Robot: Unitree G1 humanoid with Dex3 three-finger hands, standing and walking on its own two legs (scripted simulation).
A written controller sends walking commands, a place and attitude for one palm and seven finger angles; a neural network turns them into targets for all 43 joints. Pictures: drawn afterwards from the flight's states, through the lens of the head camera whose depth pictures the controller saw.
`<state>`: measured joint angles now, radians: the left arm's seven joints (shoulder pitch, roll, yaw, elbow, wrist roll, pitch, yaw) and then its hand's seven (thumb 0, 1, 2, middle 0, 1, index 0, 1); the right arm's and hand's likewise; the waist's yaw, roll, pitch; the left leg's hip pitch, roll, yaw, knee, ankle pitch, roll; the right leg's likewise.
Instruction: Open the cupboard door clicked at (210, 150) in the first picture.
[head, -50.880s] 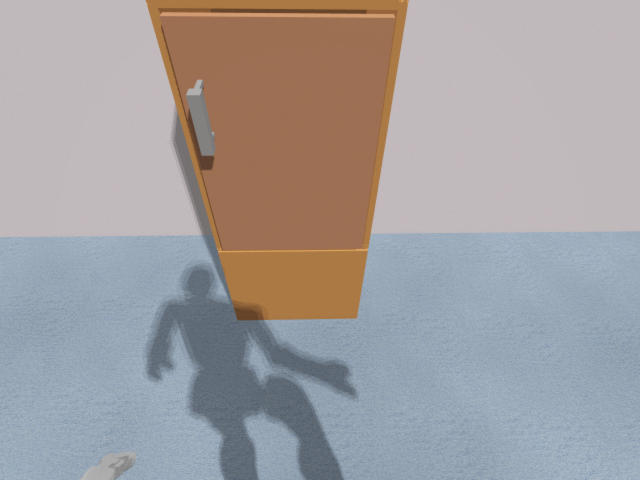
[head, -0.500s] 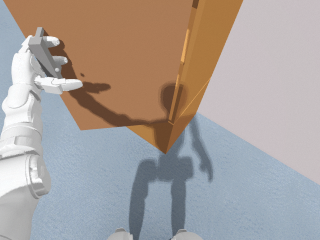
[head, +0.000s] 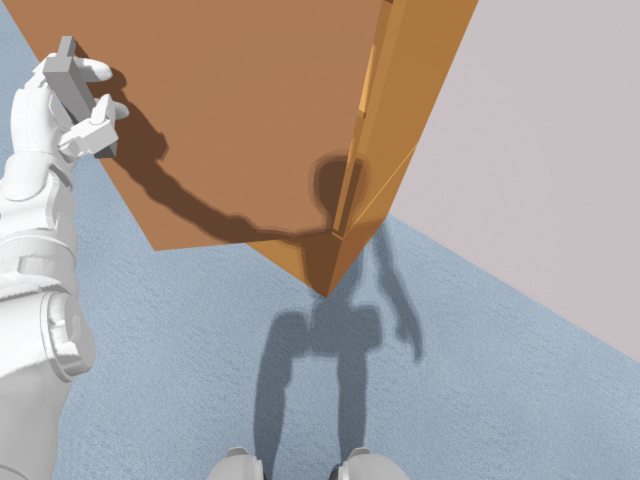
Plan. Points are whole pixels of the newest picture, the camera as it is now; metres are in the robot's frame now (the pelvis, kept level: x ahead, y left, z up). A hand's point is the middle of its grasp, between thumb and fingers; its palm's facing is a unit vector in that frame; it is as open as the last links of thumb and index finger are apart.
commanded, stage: pull the door open along its arc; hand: left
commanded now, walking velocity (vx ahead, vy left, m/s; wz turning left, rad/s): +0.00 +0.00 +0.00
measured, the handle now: (87, 100) +0.55 +0.24 +0.12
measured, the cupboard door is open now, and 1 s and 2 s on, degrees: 44 77 85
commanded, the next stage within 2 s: open thumb and fingers to let go in 1.18 s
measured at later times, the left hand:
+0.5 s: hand (109, 156) +0.46 +0.20 +0.12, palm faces +0.04 -1.00 +0.00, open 5.8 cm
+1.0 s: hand (186, 261) +0.33 +0.11 +0.12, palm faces +0.42 -0.91 +0.03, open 6.0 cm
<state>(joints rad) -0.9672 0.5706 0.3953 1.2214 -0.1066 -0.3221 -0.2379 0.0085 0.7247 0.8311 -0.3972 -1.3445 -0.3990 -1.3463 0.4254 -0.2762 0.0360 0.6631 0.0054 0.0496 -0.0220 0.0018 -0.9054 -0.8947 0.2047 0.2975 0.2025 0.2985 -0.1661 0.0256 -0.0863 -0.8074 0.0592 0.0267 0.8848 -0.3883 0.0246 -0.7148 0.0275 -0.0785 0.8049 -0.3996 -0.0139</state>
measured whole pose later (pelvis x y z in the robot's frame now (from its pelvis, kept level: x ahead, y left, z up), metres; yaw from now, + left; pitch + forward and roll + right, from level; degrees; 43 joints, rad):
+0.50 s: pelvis +0.02 +0.00 +0.01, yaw -2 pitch +14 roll -2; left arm -0.57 0.42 0.40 0.83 -0.20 -0.27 -0.25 0.01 0.71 0.75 -0.38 -1.35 -0.38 -1.35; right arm 0.42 -0.26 0.02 0.58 0.04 0.08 -0.01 0.00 -0.91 -0.89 0.20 0.30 0.20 0.30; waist -0.11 0.04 -0.13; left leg -0.66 0.07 0.08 0.81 -0.40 0.02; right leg -0.59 0.04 -0.02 0.75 -0.40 -0.01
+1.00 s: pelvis +0.02 -0.03 +0.02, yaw +1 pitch +4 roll +0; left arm 0.00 -0.01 0.03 0.07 -0.07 -0.03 0.40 0.00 0.66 0.73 -0.36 -1.34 -0.38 -1.34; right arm 0.18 -0.19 0.03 0.54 -0.02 0.06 0.00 0.01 -0.91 -0.90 0.20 0.30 0.20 0.30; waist -0.01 0.04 -0.10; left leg -0.41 0.04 0.03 0.69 -0.35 -0.02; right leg -0.36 0.02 -0.07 0.68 -0.40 -0.05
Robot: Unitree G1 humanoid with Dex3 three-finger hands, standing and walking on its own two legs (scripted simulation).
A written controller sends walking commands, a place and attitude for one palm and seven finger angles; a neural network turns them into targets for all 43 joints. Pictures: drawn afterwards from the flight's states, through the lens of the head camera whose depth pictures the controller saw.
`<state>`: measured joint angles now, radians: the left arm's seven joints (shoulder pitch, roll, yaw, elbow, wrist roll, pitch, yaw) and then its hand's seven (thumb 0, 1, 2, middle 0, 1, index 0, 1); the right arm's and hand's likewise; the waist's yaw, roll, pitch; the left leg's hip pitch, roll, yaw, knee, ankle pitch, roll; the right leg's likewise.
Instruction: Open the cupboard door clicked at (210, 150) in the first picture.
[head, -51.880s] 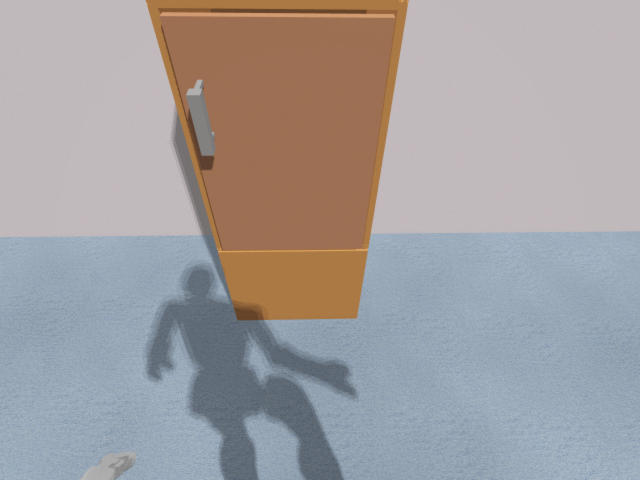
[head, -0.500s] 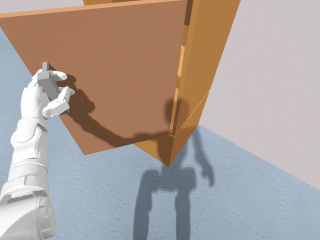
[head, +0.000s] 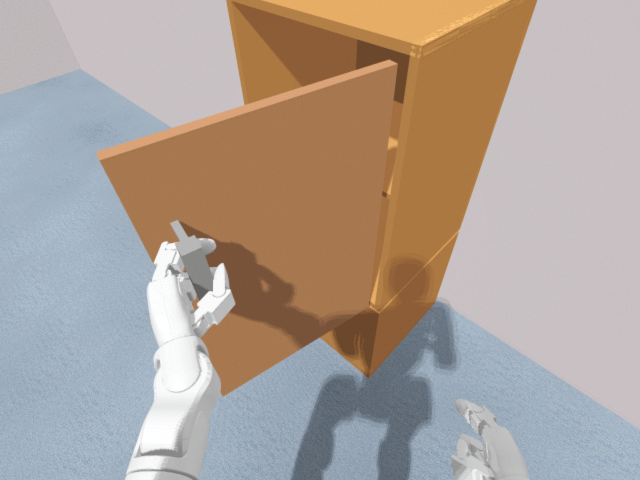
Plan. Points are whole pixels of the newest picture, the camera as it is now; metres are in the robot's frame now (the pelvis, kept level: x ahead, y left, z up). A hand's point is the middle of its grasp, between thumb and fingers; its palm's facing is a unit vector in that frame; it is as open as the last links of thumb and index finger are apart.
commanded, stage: pull the door open along its arc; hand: left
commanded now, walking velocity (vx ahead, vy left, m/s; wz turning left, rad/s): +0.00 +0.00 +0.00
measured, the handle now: (195, 268) +0.36 +0.18 +0.09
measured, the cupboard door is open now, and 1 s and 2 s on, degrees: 77 85 89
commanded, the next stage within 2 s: open thumb and fingers to let go in 0.18 s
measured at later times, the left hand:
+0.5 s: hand (248, 311) +0.29 +0.10 +0.09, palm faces +0.43 -0.90 +0.00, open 6.8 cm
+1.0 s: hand (248, 311) +0.29 +0.10 +0.10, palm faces +0.39 -0.92 +0.02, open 14.4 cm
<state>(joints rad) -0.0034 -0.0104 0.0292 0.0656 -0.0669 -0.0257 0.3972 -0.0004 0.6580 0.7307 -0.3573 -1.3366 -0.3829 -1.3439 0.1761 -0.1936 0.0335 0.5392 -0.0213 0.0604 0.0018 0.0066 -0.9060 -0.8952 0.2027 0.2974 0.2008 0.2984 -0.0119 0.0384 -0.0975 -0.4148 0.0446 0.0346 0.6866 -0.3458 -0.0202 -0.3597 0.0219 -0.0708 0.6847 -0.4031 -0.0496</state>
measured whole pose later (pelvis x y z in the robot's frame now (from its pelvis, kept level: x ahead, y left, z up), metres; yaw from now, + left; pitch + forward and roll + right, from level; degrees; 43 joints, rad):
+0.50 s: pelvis -0.01 -0.02 +0.00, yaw +2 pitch +2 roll +1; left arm 0.05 -0.06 -0.11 0.05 0.00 -0.06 0.50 0.00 0.53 0.72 -0.36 -1.32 -0.37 -1.32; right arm 0.18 -0.21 0.01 0.63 -0.05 0.06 -0.04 0.01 -0.91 -0.90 0.20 0.30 0.20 0.30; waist 0.00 0.05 -0.05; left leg -0.37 0.04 -0.01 0.65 -0.31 -0.03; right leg -0.30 0.02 -0.11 0.66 -0.40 -0.07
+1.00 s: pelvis -0.01 +0.02 +0.00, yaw +1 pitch +1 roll +0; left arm 0.01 -0.11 -0.18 0.06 0.05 -0.01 0.56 -0.01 -0.46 0.32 -0.27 -0.91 -0.30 -0.90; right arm 0.17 -0.17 0.02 0.60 -0.05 0.10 -0.02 0.01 -0.91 -0.90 0.20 0.30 0.20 0.30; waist 0.01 0.03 -0.05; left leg -0.38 0.02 0.02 0.69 -0.33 0.00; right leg -0.31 0.00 -0.08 0.68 -0.39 -0.03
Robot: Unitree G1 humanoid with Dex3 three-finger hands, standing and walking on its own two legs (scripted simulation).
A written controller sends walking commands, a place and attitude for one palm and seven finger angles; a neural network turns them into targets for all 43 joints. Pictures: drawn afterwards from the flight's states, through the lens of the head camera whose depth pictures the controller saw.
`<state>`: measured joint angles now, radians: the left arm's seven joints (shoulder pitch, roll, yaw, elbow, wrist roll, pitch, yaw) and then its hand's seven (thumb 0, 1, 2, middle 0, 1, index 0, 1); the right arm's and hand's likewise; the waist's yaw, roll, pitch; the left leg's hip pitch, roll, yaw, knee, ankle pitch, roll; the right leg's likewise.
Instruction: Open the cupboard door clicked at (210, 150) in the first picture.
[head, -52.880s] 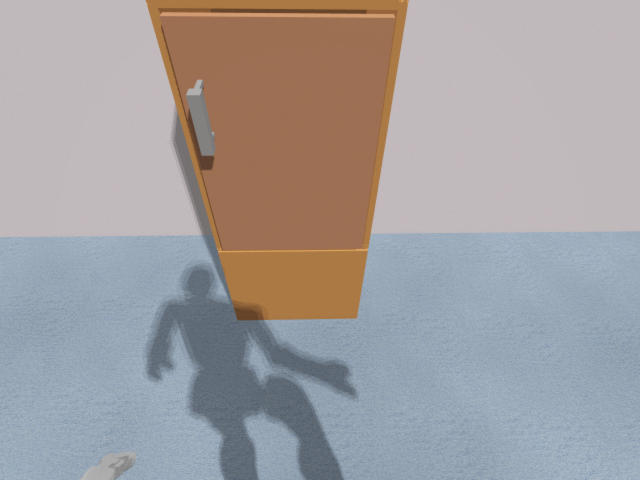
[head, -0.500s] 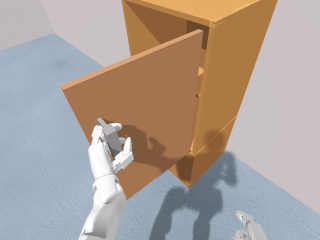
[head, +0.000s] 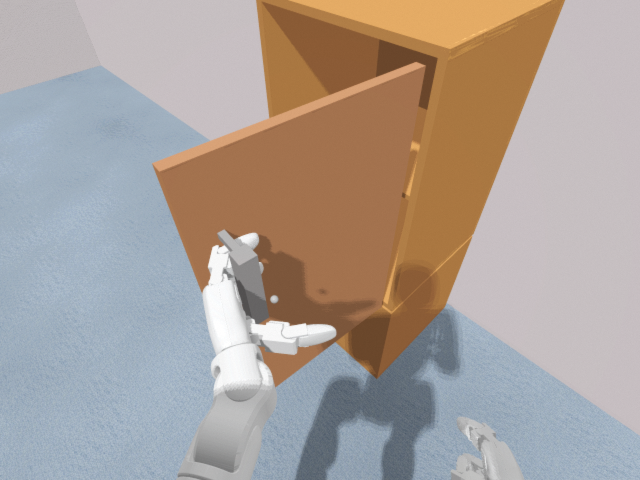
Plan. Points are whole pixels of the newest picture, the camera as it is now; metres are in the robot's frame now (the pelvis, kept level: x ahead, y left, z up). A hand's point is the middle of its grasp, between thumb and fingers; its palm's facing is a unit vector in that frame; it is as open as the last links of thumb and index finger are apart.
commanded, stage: open thumb and fingers to let go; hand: left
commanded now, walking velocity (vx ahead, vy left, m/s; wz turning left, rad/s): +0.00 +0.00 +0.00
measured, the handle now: (241, 277) +0.34 +0.13 +0.09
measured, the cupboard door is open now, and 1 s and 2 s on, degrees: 85 89 88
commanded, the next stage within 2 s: slide the hand sideways off the handle in 0.10 s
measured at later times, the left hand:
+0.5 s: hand (273, 332) +0.26 +0.07 +0.09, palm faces -0.09 -1.00 +0.03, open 16.1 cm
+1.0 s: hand (241, 362) +0.23 +0.10 +0.09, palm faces +0.00 -1.00 -0.02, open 16.1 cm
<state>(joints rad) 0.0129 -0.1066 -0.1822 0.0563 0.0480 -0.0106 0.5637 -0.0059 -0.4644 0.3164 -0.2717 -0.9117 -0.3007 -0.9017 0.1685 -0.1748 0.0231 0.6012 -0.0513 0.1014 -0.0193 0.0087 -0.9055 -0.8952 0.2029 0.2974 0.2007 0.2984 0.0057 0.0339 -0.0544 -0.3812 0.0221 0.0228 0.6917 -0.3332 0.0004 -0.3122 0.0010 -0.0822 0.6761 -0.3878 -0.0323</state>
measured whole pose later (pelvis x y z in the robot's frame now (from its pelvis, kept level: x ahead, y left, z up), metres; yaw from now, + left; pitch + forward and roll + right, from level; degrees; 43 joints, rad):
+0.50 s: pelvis -0.02 +0.01 +0.00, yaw +0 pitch +0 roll +0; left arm 0.04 0.05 -0.18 0.06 -0.13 -0.10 0.06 -0.01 -0.50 0.30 -0.20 -0.36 -0.17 -0.35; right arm 0.21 -0.21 0.05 0.57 0.02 0.02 -0.04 0.01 -0.91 -0.90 0.20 0.30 0.20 0.30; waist 0.01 0.06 -0.03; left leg -0.39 0.01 0.03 0.70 -0.31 0.02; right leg -0.33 -0.02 -0.07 0.70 -0.37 -0.02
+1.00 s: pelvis +0.00 -0.02 +0.00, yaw -1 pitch +1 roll +0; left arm 0.34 0.13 -0.05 -0.16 -0.15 -0.16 -0.03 -0.01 -0.50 0.30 -0.22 -0.33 -0.20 -0.33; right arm 0.22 -0.22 0.03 0.53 0.01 -0.04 -0.03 0.01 -0.91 -0.90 0.20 0.30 0.20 0.30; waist 0.01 0.04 -0.05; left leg -0.38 0.04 0.03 0.69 -0.33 -0.02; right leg -0.32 0.02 -0.08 0.69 -0.39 -0.05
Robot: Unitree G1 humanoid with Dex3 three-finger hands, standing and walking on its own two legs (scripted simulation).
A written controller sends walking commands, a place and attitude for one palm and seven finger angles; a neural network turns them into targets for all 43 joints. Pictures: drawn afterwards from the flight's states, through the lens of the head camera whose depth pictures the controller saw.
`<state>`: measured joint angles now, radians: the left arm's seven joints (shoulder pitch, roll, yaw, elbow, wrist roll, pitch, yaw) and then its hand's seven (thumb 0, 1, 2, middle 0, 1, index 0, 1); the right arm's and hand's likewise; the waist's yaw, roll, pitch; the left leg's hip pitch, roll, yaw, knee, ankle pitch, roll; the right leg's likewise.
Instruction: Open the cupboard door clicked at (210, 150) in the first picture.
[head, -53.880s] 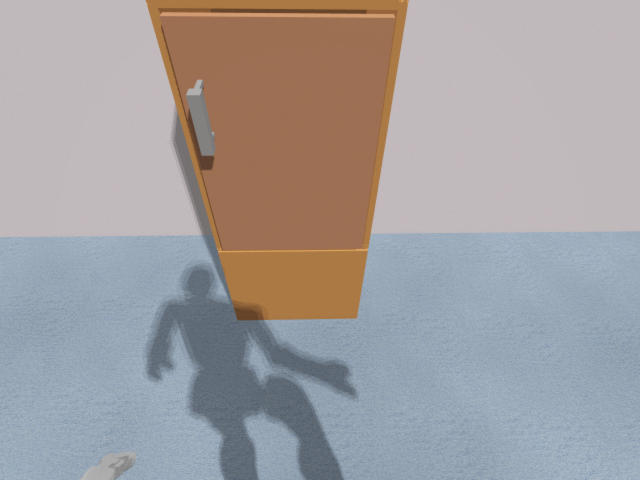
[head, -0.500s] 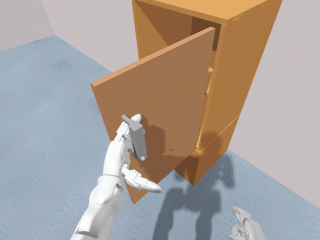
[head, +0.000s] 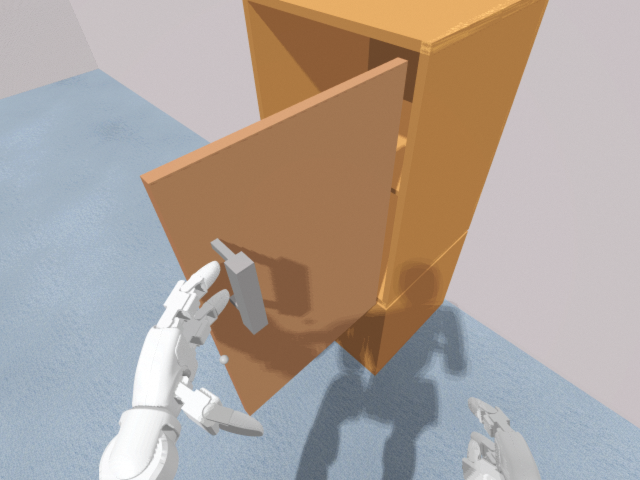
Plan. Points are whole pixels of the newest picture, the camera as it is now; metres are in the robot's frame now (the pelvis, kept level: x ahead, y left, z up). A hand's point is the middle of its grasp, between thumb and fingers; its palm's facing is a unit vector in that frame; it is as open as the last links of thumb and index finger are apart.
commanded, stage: slide the hand sideways off the handle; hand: left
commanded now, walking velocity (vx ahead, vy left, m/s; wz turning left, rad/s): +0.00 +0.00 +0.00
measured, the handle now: (238, 286) +0.33 +0.13 +0.09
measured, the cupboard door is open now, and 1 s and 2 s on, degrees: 89 88 88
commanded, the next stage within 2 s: draw the hand back to the body in 0.40 s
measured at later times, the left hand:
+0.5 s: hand (159, 394) +0.19 +0.18 +0.09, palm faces +0.04 -1.00 -0.03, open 16.3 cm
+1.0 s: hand (109, 386) +0.18 +0.22 +0.12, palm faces +0.04 -1.00 -0.06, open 16.2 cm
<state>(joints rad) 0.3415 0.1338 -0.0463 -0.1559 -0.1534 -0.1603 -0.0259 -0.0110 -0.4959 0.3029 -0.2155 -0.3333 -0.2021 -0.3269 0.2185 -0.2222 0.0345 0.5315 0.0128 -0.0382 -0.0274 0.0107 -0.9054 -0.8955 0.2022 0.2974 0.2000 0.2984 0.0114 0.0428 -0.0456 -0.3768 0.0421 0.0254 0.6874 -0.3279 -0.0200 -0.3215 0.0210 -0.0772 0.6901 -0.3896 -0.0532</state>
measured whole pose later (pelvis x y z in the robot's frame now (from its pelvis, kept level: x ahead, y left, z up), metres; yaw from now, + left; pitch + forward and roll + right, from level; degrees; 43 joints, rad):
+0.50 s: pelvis +0.00 +0.01 -0.01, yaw +2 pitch +4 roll -1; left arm 0.49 0.20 0.12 -0.22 -0.30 -0.24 -0.24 -0.01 -0.50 0.30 -0.16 -0.31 -0.16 -0.31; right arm 0.25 -0.25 0.02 0.54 0.03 -0.15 -0.06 0.01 -0.91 -0.90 0.20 0.30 0.20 0.30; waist 0.03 0.06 -0.07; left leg -0.49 0.03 -0.01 0.80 -0.38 -0.01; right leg -0.40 0.01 -0.11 0.77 -0.44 -0.04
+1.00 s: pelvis -0.01 +0.04 +0.00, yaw +2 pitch +1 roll -2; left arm 0.46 0.25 0.15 -0.37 -0.28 -0.05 -0.20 -0.01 -0.48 0.31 -0.16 -0.30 -0.16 -0.30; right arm 0.24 -0.23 0.07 0.54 0.04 -0.20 -0.08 0.01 -0.90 -0.90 0.20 0.30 0.20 0.30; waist 0.05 0.06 -0.06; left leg -0.41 0.01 0.01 0.75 -0.35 0.03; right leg -0.32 -0.01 -0.09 0.70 -0.38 -0.01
